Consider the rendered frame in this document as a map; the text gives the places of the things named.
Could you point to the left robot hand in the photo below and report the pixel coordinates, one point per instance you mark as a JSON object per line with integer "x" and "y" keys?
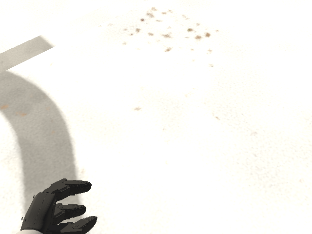
{"x": 46, "y": 215}

